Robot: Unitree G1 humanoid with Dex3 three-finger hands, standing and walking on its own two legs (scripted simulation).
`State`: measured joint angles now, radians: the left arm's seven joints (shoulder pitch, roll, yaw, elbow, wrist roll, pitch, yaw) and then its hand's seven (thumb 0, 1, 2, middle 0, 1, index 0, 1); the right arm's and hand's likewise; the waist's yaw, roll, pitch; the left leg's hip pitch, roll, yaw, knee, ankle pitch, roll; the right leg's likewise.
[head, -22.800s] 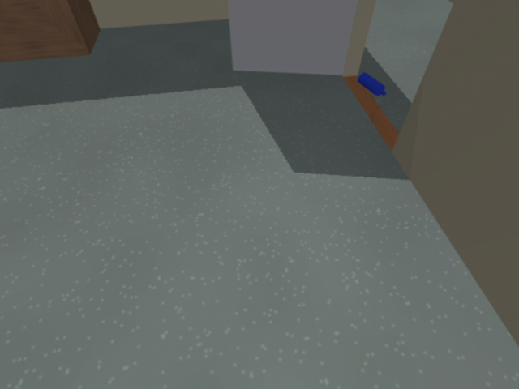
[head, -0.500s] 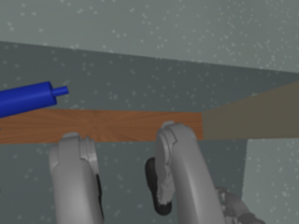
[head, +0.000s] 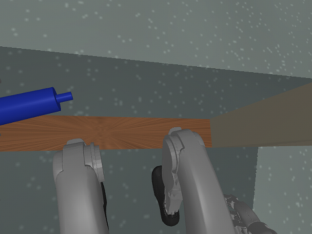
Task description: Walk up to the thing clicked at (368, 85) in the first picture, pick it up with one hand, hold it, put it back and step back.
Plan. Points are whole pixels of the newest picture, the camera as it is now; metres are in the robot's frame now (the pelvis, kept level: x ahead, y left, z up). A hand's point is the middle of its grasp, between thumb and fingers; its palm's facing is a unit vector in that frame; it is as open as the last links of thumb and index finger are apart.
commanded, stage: rise first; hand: left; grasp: from above
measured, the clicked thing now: (31, 104) +0.45 +0.33 -0.28
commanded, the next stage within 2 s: approach in 0.24 s
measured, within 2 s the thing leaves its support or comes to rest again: neither
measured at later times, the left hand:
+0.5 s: hand out of the picture +0.40 +0.38 -0.16, palm faces -0.44 -0.12 -0.89, open 14.2 cm
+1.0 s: hand (12, 94) +0.45 +0.34 -0.18, palm faces -0.41 -0.12 -0.90, open 14.1 cm
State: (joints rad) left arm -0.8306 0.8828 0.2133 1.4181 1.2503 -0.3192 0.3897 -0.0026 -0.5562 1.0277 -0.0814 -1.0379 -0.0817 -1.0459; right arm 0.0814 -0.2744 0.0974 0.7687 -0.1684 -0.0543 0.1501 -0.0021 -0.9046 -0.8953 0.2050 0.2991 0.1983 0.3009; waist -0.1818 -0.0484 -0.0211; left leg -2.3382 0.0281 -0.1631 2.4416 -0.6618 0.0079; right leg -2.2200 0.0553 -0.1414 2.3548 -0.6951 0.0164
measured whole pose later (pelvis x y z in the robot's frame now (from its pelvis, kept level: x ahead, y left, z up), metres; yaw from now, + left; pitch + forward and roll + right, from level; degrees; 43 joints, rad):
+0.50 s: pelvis +0.00 +0.00 +0.00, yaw +1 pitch +32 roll -10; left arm -0.84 0.86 0.15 1.40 1.24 -0.30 0.38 0.00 -0.57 1.04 -0.08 -1.04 -0.08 -1.05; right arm 0.09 -0.27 0.09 0.77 -0.16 -0.06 0.15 0.00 -0.90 -0.89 0.21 0.30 0.20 0.30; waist -0.18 -0.05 -0.03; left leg -2.33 0.02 -0.15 2.42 -0.66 0.01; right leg -2.22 0.05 -0.13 2.34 -0.70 0.02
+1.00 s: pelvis +0.00 +0.00 +0.00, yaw -1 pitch +32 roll -9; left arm -0.90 0.85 0.20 1.45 1.19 -0.15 0.41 0.00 -0.57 1.04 -0.08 -1.04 -0.08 -1.05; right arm 0.16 -0.28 0.13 0.75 -0.16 -0.09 0.17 0.00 -0.90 -0.89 0.20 0.30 0.20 0.30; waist -0.27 -0.02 0.01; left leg -2.36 0.04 -0.16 2.45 -0.67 0.00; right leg -2.26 0.07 -0.14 2.37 -0.69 0.01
